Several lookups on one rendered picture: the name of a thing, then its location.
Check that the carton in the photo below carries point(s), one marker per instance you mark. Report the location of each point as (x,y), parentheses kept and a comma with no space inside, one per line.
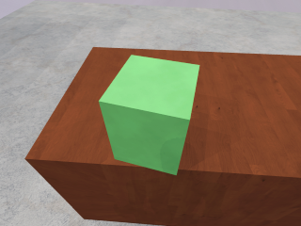
(147,109)

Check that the pedestal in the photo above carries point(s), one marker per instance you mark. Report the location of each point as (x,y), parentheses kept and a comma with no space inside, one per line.
(241,158)

